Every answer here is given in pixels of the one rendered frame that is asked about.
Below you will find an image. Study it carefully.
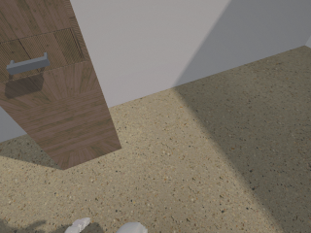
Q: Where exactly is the drawer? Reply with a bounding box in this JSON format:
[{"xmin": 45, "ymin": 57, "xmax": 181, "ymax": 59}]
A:
[{"xmin": 0, "ymin": 27, "xmax": 85, "ymax": 83}]

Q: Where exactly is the left robot hand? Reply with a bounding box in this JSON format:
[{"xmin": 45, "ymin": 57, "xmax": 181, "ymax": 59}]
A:
[{"xmin": 64, "ymin": 217, "xmax": 90, "ymax": 233}]

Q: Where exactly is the handle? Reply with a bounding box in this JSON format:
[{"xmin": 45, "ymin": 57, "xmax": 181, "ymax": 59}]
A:
[{"xmin": 6, "ymin": 52, "xmax": 51, "ymax": 75}]

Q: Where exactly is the cabinet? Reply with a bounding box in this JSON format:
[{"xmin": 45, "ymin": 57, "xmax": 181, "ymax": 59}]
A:
[{"xmin": 0, "ymin": 0, "xmax": 122, "ymax": 171}]

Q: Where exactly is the robot left thigh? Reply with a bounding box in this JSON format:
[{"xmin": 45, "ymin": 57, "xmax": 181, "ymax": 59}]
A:
[{"xmin": 116, "ymin": 222, "xmax": 148, "ymax": 233}]

